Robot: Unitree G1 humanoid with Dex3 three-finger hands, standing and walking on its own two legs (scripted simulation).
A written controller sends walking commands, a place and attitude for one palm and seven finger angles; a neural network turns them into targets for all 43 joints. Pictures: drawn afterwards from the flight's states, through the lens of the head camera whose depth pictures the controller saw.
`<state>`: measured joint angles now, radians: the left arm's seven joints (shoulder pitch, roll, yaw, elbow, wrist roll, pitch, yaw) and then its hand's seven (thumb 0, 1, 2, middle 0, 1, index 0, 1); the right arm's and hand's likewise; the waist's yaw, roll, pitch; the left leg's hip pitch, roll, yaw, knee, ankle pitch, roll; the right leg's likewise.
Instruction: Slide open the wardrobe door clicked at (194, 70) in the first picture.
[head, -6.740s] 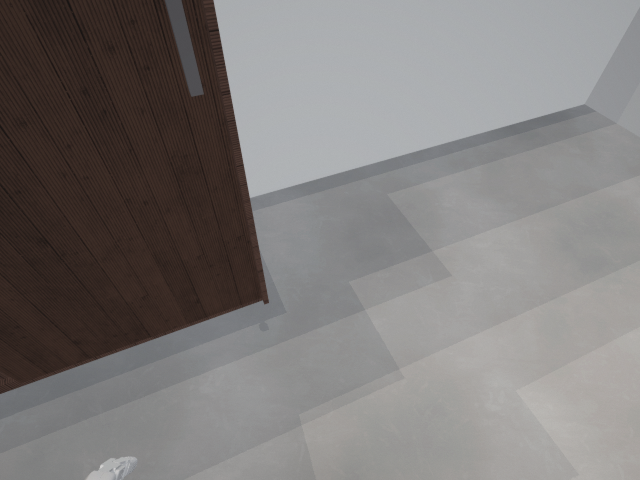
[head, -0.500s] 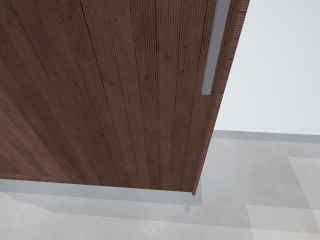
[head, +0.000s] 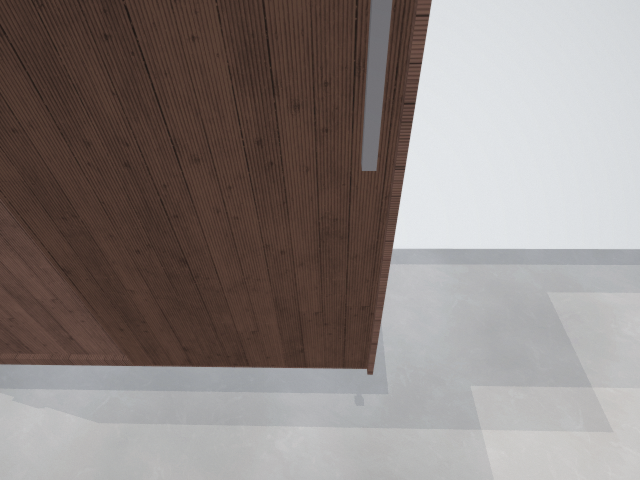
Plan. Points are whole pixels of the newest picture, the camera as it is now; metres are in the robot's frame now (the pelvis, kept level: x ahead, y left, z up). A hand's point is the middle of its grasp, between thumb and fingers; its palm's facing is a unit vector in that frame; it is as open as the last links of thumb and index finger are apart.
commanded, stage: look again from close up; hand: right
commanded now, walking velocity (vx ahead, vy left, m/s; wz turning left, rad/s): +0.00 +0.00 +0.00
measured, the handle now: (374, 75) +0.58 -0.05 +0.25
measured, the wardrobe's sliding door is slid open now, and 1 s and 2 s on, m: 0.00 0.00 0.00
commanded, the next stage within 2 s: none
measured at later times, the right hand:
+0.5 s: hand out of the picture -0.06 -0.20 -0.18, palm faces +0.05 +0.98 -0.18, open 7.4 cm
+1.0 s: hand out of the picture -0.17 -0.25 -0.19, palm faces +0.06 +0.98 -0.21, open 7.4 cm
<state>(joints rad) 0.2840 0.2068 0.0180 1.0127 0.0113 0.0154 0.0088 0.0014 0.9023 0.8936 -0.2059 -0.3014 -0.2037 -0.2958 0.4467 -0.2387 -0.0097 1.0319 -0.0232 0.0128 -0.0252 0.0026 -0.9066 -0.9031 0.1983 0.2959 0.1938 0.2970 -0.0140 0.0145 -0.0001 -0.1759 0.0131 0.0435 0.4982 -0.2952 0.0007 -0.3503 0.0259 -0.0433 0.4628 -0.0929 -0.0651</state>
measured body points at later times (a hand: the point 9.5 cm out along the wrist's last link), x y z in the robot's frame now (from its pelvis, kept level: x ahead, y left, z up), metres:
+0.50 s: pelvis -0.04 -0.01 +0.00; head -0.05 -0.03 +0.45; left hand +0.01 +0.24 -0.14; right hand -0.06 -0.25 -0.16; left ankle -0.01 +0.13 -0.73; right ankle +0.10 -0.07 -0.73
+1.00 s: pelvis -0.13 -0.06 +0.00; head -0.15 -0.08 +0.45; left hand -0.09 +0.19 -0.14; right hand -0.17 -0.30 -0.17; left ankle -0.12 +0.05 -0.74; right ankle -0.04 -0.12 -0.67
